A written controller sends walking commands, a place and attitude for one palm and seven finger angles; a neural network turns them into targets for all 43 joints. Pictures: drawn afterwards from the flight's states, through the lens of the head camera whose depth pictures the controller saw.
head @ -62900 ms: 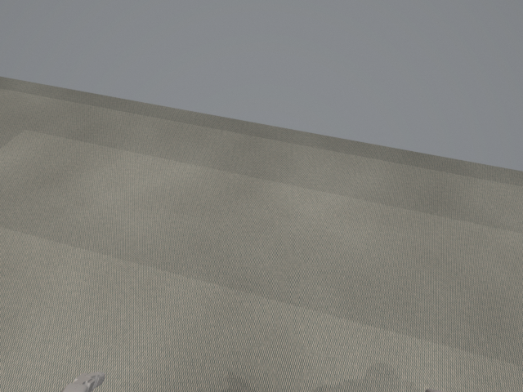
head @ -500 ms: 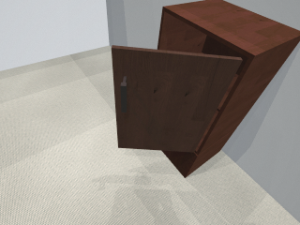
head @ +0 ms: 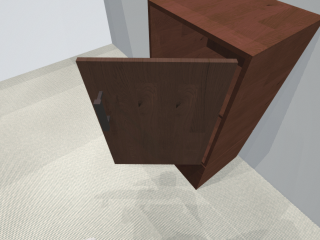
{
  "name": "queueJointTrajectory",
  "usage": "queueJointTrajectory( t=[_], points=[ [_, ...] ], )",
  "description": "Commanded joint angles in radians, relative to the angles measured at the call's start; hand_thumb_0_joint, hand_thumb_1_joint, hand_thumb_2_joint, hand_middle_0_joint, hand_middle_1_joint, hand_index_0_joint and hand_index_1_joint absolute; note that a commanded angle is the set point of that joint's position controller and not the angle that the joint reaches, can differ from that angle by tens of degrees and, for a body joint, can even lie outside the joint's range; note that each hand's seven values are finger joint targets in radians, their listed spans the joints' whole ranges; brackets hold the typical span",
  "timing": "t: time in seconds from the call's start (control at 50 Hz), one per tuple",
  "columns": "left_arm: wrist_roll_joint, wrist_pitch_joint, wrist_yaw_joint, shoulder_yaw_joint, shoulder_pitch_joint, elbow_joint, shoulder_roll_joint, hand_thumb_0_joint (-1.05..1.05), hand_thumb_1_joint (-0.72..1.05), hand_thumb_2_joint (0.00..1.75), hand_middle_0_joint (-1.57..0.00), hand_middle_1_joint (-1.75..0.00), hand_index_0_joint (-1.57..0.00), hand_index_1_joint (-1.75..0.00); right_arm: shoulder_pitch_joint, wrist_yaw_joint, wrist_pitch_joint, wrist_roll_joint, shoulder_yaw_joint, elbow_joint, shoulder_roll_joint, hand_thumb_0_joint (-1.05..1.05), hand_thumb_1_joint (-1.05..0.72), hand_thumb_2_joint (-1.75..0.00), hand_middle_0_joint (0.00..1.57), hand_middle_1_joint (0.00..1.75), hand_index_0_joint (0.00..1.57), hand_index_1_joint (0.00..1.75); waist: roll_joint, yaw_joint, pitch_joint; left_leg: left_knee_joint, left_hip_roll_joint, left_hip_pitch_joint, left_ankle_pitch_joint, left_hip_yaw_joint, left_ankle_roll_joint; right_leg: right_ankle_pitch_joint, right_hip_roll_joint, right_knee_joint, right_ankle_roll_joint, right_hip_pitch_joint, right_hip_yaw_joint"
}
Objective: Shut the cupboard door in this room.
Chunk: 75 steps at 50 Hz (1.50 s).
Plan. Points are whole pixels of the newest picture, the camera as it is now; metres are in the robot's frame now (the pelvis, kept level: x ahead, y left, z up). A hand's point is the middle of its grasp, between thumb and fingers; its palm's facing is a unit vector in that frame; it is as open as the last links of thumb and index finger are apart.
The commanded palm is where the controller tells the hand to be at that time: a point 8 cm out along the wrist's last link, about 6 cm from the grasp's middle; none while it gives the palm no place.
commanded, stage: come to a stop and stand still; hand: left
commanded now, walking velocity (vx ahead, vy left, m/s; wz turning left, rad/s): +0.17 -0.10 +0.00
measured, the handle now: (103, 111) +0.48 +0.20 +0.01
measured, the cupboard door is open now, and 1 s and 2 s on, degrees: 53 53 53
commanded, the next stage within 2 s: none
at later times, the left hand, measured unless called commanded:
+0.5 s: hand out of the picture +0.02 +0.16 -0.18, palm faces +0.06 -0.98 -0.20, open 7.4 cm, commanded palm none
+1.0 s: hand out of the picture +0.05 +0.16 -0.17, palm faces +0.02 -0.98 -0.20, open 7.4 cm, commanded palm none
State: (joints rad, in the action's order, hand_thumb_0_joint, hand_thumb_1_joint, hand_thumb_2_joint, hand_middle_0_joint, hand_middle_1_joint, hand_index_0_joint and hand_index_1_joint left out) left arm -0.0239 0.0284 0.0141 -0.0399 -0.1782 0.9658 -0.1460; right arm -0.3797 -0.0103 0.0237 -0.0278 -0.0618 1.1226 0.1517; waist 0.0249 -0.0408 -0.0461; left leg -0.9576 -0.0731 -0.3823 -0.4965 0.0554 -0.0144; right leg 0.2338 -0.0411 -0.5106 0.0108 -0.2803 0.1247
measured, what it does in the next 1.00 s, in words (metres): steps on the spot: left foot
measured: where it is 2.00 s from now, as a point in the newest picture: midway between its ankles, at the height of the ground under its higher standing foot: outside the picture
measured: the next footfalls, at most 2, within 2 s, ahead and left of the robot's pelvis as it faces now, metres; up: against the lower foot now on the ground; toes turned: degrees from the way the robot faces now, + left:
left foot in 0.16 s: +0.08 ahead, +0.07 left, +0.00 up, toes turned +3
left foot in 1.66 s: -0.06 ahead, +0.10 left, +0.00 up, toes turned +3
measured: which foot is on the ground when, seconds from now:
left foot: up 0.00-0.14, down 0.16-1.00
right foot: down 0.00-1.00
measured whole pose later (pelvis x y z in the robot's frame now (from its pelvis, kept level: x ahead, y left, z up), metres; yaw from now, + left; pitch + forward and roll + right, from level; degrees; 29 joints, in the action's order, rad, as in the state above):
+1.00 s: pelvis -0.04 -0.03 +0.00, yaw +0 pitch -3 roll -1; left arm -0.02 -0.02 0.04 -0.01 -0.25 0.89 -0.20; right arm -0.35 -0.01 0.02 -0.02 -0.03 1.00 0.16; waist -0.03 -0.01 0.00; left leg -0.58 -0.01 -0.28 -0.24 0.05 -0.02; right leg 0.20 0.00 -0.54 0.04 -0.29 0.12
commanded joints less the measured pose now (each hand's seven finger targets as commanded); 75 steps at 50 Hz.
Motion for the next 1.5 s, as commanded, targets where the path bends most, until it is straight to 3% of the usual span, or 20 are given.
queueJointTrajectory(
  t=[0.0,0.12,0.18,0.22,0.3,0.4,0.46,0.48,0.52,0.56,0.62,0.66,0.74,0.82,0.9,1.1,1.22,1.36,1.44,1.48],
  points=[
    [-0.008,0.004,0.024,-0.02,-0.111,0.01,-0.104,0.0,0.9,0.9,-0.2,-0.3,-0.2,-0.3,0.003,0.009,-0.025,-0.003,-0.005,-0.091,0.01,0.0,-0.9,-0.9,0.2,0.3,0.2,0.3,-0.159,0.021,-0.013,-0.054,-0.015,-0.125,0.066,0.02,0.006,-0.049,-0.223,0.261,0.166,0.054,-0.186],
    [0.012,-0.001,0.023,0.0,-0.11,0.019,-0.09,0.0,0.9,0.9,-0.2,-0.3,-0.2,-0.3,-0.018,-0.01,-0.038,0.013,0.026,-0.06,-0.005,0.0,-0.9,-0.9,0.2,0.3,0.2,0.3,-0.04,0.014,0.027,0.509,0.02,0.244,0.393,0.026,0.039,-0.342,-0.144,0.09,0.091,-0.001,-0.122],
    [0.009,-0.028,0.031,0.005,-0.179,0.02,-0.054,0.0,0.9,0.9,-0.2,-0.3,-0.2,-0.3,0.072,-0.021,-0.034,0.016,0.004,-0.099,0.125,0.0,-0.9,-0.9,0.2,0.3,0.2,0.3,0.079,0.066,0.047,0.526,-0.171,0.196,0.794,-0.127,-0.063,-0.062,-0.063,0.062,0.001,0.072,-0.094],
    [0.009,-0.038,0.036,0.007,-0.173,0.042,-0.07,0.0,0.9,0.9,-0.2,-0.3,-0.2,-0.3,0.134,-0.032,-0.033,0.02,0.013,-0.105,0.101,0.0,-0.9,-0.9,0.2,0.3,0.2,0.3,0.171,0.067,0.008,0.561,-0.142,0.197,0.933,-0.129,-0.079,-0.086,-0.056,0.015,-0.012,0.085,-0.08],
    [0.006,-0.046,0.036,0.002,-0.203,0.043,-0.078,0.0,0.9,0.9,-0.2,-0.3,-0.2,-0.3,0.158,-0.039,-0.023,0.019,-0.006,-0.132,0.133,0.0,-0.9,-0.9,0.2,0.3,0.2,0.3,0.085,0.06,0.061,0.54,-0.164,0.306,1.013,-0.125,-0.11,0.008,-0.052,-0.029,-0.017,0.04,-0.083],
    [-0.004,-0.054,0.033,-0.004,-0.22,0.019,-0.068,0.0,0.9,0.9,-0.2,-0.3,-0.2,-0.3,0.222,-0.031,-0.006,0.017,-0.023,-0.168,0.146,0.0,-0.9,-0.9,0.2,0.3,0.2,0.3,-0.008,0.064,0.085,0.521,-0.152,0.238,0.738,-0.114,-0.112,-0.03,-0.046,-0.033,-0.013,0.047,-0.102],
    [-0.01,-0.047,0.03,-0.004,-0.207,0.004,-0.087,0.0,0.9,0.9,-0.2,-0.3,-0.2,-0.3,0.233,-0.022,0.002,0.02,-0.018,-0.174,0.101,0.0,-0.9,-0.9,0.2,0.3,0.2,0.3,-0.157,0.055,0.068,0.443,-0.039,0.18,0.398,-0.037,-0.041,-0.22,-0.128,0.093,0.033,0.032,-0.207],
    [-0.022,-0.025,0.046,0.016,-0.184,-0.045,-0.209,0.0,0.9,0.9,-0.2,-0.3,-0.2,-0.3,0.202,-0.02,-0.034,-0.003,-0.004,-0.252,0.157,0.0,-0.9,-0.9,0.2,0.3,0.2,0.3,-0.091,0.019,0.093,0.513,-0.011,0.23,0.626,-0.104,-0.021,-0.35,-0.087,-0.032,0.011,0.078,-0.145],
    [-0.012,-0.039,0.056,0.003,-0.184,-0.113,-0.098,0.0,0.9,0.9,-0.2,-0.3,-0.2,-0.3,0.157,-0.028,-0.051,0.004,-0.041,-0.235,0.183,0.0,-0.9,-0.9,0.2,0.3,0.2,0.3,-0.004,0.018,0.282,0.467,-0.17,0.38,0.814,-0.19,-0.08,0.042,-0.017,-0.107,0.003,-0.042,-0.101],
    [-0.004,-0.049,0.044,0.006,-0.199,-0.122,-0.1,0.0,0.9,0.9,-0.2,-0.3,-0.2,-0.3,0.181,-0.028,-0.033,0.007,-0.033,-0.256,0.166,0.0,-0.9,-0.9,0.2,0.3,0.2,0.3,0.04,0.037,0.183,0.515,-0.18,0.255,0.594,-0.185,-0.127,0.164,-0.02,-0.126,0.009,-0.061,-0.101],
    [-0.016,-0.04,0.035,-0.004,-0.238,-0.118,-0.143,0.0,0.9,0.9,-0.2,-0.3,-0.2,-0.3,0.227,-0.012,-0.009,0.006,-0.016,-0.286,0.097,0.0,-0.9,-0.9,0.2,0.3,0.2,0.3,-0.07,0.058,-0.036,0.407,0.0,-0.031,0.116,-0.059,-0.036,0.148,-0.107,0.13,0.065,-0.067,-0.258],
    [-0.01,-0.032,0.043,-0.02,-0.16,-0.152,-0.2,0.0,0.9,0.9,-0.2,-0.3,-0.2,-0.3,0.19,-0.002,0.009,0.009,-0.017,-0.276,0.076,0.0,-0.9,-0.9,0.2,0.3,0.2,0.3,-0.201,0.041,-0.079,0.136,0.053,-0.007,0.095,-0.028,-0.003,0.401,-0.264,0.312,0.161,-0.217,-0.439],
    [-0.014,-0.019,0.044,-0.038,-0.075,-0.19,-0.237,0.0,0.9,0.9,-0.2,-0.3,-0.2,-0.3,0.131,0.007,-0.003,0.012,-0.025,-0.265,0.11,0.0,-0.9,-0.9,0.2,0.3,0.2,0.3,-0.101,0.018,-0.044,0.075,0.042,-0.043,0.083,-0.05,-0.013,0.214,-0.226,0.237,0.183,-0.122,-0.338],
    [-0.006,-0.032,0.041,-0.02,-0.091,-0.172,-0.2,0.0,0.9,0.9,-0.2,-0.3,-0.2,-0.3,0.047,0.005,-0.02,0.012,0.001,-0.226,0.06,0.0,-0.9,-0.9,0.2,0.3,0.2,0.3,-0.102,0.016,-0.015,0.385,0.059,0.115,0.2,-0.002,-0.01,0.237,-0.161,0.177,0.116,-0.125,-0.245],
    [0.006,-0.034,0.027,-0.003,-0.131,-0.142,-0.154,0.0,0.9,0.9,-0.2,-0.3,-0.2,-0.3,0.07,-0.002,-0.034,0.001,0.012,-0.21,0.109,0.0,-0.9,-0.9,0.2,0.3,0.2,0.3,0.075,0.065,-0.029,0.587,-0.038,-0.027,0.15,-0.167,-0.056,0.145,-0.047,0.103,0.024,0.006,-0.145],
    [0.001,-0.036,0.029,-0.008,-0.138,-0.097,-0.146,0.0,0.9,0.9,-0.2,-0.3,-0.2,-0.3,-0.053,-0.004,-0.011,0.004,0.011,-0.134,0.072,0.0,-0.9,-0.9,0.2,0.3,0.2,0.3,-0.123,0.017,-0.018,0.483,0.037,0.031,0.059,-0.074,-0.029,0.346,-0.112,0.242,0.042,-0.094,-0.217],
    [-0.001,-0.038,0.025,0.0,-0.2,-0.061,-0.093,0.0,0.9,0.9,-0.2,-0.3,-0.2,-0.3,-0.018,-0.011,-0.018,0.004,0.006,-0.127,0.078,0.0,-0.9,-0.9,0.2,0.3,0.2,0.3,0.067,0.046,-0.035,0.659,-0.045,-0.102,-0.099,-0.189,-0.052,0.209,-0.022,0.091,0.008,-0.008,-0.109],
    [-0.012,-0.047,0.02,-0.003,-0.329,0.004,-0.035,0.0,0.9,0.9,-0.2,-0.3,-0.2,-0.3,0.082,-0.016,-0.007,0.009,-0.006,-0.137,0.107,0.0,-0.9,-0.9,0.2,0.3,0.2,0.3,0.073,0.085,-0.045,0.74,-0.092,-0.266,-0.205,-0.224,-0.077,0.113,0.016,-0.102,-0.005,0.145,-0.076],
    [-0.016,-0.048,0.023,-0.007,-0.371,0.019,-0.036,0.0,0.9,0.9,-0.2,-0.3,-0.2,-0.3,0.107,-0.012,0.006,0.01,-0.011,-0.143,0.098,0.0,-0.9,-0.9,0.2,0.3,0.2,0.3,-0.029,0.083,-0.079,0.647,-0.032,-0.229,-0.191,-0.172,-0.055,0.228,-0.008,0.007,0.011,0.055,-0.149],
    [-0.016,-0.047,0.029,-0.018,-0.329,0.007,-0.085,0.0,0.9,0.9,-0.2,-0.3,-0.2,-0.3,0.063,-0.007,0.028,0.01,-0.011,-0.144,0.057,0.0,-0.9,-0.9,0.2,0.3,0.2,0.3,-0.203,0.044,-0.103,0.351,0.091,-0.077,-0.053,-0.065,-0.009,0.532,-0.136,0.289,0.074,-0.203,-0.358]
  ],
)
